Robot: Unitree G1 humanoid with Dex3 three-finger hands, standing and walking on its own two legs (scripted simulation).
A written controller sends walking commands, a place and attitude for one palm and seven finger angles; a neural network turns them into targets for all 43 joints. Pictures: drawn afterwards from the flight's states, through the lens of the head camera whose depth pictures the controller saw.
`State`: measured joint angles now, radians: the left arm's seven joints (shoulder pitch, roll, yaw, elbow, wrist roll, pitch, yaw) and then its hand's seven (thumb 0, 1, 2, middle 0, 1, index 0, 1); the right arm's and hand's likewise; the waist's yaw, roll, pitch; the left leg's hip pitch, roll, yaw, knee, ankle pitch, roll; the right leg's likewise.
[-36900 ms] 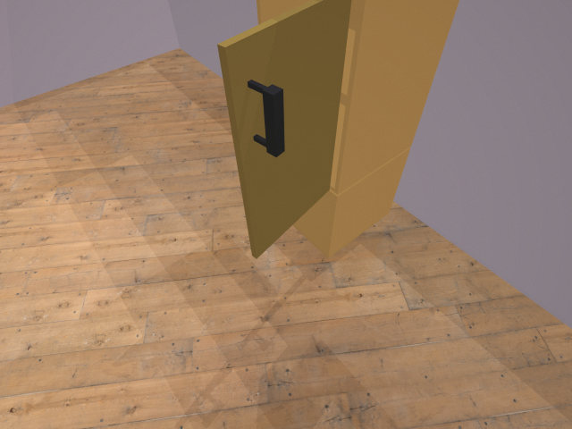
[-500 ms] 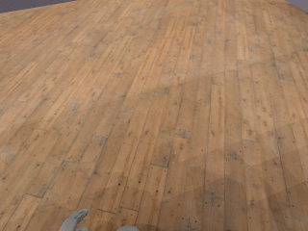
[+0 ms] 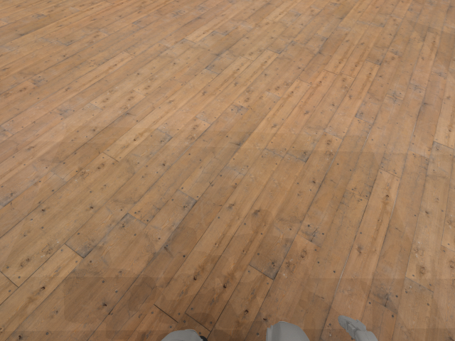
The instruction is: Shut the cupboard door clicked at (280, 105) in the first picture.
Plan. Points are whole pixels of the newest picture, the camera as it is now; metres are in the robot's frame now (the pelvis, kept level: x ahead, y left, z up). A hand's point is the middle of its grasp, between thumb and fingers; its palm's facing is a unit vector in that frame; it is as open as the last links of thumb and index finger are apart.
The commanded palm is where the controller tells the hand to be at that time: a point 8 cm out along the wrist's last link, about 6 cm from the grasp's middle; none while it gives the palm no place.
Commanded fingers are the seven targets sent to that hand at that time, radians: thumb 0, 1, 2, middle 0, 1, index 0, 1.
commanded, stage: turn to face it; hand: left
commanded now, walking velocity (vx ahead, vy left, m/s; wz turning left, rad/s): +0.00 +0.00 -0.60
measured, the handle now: out of the picture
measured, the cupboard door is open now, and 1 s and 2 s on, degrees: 72 72 72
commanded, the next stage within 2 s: none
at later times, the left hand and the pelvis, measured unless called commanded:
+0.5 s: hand (145, 333) +0.14 +0.17 -0.18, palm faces -0.19 -0.96 -0.19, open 7.3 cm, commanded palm none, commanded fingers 0.00 0.90 0.90 -0.20 -0.30 -0.20 -0.30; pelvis +0.06 +0.00 +0.00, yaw -15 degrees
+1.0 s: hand (205, 259) +0.29 +0.07 -0.14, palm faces -0.56 -0.78 -0.28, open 7.3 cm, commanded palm none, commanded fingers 0.00 0.90 0.90 -0.20 -0.30 -0.20 -0.30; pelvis +0.06 -0.03 +0.00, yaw -34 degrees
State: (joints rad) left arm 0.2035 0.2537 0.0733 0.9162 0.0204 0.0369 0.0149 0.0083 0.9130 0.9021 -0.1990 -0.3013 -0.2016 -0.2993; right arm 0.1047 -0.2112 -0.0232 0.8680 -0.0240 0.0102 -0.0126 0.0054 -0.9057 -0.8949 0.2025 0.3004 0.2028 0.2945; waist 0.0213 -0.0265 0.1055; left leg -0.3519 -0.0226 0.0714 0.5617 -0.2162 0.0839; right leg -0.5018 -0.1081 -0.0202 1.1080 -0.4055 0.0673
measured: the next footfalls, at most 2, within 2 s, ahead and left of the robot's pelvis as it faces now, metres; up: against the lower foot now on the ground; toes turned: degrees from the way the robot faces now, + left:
right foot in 0.20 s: +0.08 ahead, -0.15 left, +0.00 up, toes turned -9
left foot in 0.48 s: +0.12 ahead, +0.09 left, +0.00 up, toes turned -13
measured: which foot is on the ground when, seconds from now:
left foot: down 0.00-0.22, up 0.24-0.46, down 0.48-0.86, up 0.88-1.00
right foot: up 0.00-0.18, down 0.20-0.48, up 0.50-0.84, down 0.86-1.00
